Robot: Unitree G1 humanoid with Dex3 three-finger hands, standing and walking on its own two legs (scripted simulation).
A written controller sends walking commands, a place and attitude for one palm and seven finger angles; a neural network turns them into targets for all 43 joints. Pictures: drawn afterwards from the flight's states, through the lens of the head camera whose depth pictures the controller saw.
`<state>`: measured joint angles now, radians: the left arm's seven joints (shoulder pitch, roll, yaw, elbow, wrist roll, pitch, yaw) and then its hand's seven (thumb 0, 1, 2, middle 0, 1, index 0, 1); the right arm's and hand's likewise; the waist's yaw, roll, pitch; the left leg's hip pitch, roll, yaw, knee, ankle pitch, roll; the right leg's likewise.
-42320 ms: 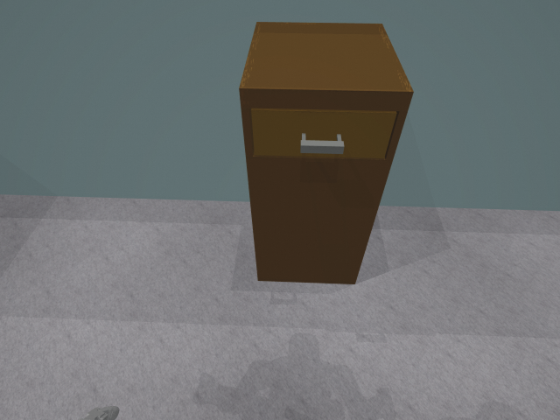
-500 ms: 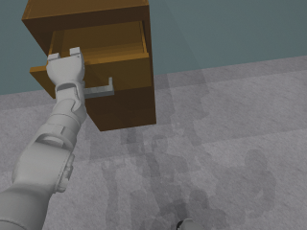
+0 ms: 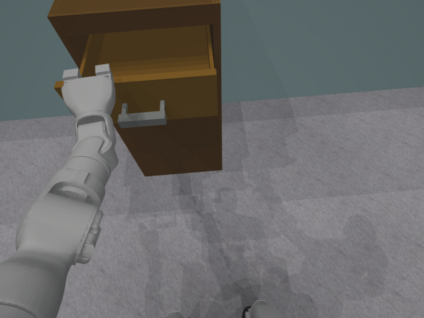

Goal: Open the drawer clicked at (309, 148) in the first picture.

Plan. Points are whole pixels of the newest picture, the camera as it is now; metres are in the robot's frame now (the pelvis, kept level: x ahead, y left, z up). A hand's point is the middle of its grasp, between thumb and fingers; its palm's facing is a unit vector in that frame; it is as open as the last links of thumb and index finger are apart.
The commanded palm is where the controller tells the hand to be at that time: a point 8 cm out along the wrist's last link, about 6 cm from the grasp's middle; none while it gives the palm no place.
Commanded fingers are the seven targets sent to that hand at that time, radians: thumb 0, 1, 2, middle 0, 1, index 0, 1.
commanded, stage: move the hooked fingers above the handle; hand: left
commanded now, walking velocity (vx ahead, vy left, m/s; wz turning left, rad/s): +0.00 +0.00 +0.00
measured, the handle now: (143, 112) +0.56 +0.14 -0.01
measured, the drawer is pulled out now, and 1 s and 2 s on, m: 0.18 0.17 0.17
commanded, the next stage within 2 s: lower the fingers behind the handle in 0.44 s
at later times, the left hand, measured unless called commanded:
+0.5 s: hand (84, 125) +0.49 +0.23 +0.05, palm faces -0.06 +0.11 -0.99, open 13.8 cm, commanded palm +0.47 +0.16 +0.09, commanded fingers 0.00 -0.50 0.30 -0.30 -1.20 -0.30 -1.20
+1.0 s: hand (133, 127) +0.51 +0.15 +0.00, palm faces -0.03 +0.07 -1.00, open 13.8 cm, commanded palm +0.49 +0.14 +0.06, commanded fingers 0.00 -0.50 0.30 -0.30 -1.20 -0.30 -1.20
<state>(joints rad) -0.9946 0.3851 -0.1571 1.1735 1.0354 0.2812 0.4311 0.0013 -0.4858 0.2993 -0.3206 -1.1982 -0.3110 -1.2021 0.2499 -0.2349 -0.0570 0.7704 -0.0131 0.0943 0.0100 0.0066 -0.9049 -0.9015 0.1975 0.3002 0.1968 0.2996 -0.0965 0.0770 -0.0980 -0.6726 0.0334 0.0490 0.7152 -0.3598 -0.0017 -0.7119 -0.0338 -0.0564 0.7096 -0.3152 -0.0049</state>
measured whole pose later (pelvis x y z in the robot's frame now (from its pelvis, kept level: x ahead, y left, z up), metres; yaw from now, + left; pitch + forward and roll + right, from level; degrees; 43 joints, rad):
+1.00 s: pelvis +0.00 +0.01 -0.01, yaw -3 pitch +21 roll +1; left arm -0.99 0.31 -0.07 1.24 1.06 0.30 0.50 0.00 -0.48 0.30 -0.34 -1.23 -0.31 -1.20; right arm 0.25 -0.23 -0.02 0.75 -0.02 0.11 0.00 0.01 -0.90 -0.90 0.20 0.30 0.20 0.30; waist -0.14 0.08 -0.09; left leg -0.75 0.04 0.10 0.76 -0.38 0.02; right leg -0.81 -0.03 0.00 0.76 -0.32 0.01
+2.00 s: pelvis +0.00 +0.01 -0.03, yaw -2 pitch +25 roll -1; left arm -0.92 0.32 -0.08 1.16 1.12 0.10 0.52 0.00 -0.49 0.30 -0.29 -1.20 -0.30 -1.22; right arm 0.34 -0.24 -0.08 0.78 -0.06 0.02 0.03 0.01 -0.90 -0.90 0.20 0.30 0.20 0.30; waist -0.15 0.07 -0.16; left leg -0.92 0.05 0.06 0.95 -0.46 0.01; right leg -0.96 -0.02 -0.03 0.91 -0.39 0.00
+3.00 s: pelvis +0.01 +0.01 -0.02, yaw -2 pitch +24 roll -1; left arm -0.86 0.32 -0.09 1.12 1.11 0.08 0.48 0.00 0.70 0.81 -0.30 -1.32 -0.31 -1.27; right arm 0.33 -0.24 -0.08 0.77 -0.05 0.03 0.02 0.01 -0.90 -0.90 0.20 0.30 0.20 0.30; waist -0.14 0.06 -0.17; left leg -0.86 0.05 0.06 0.90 -0.46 0.01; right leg -0.90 -0.01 -0.03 0.87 -0.39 0.00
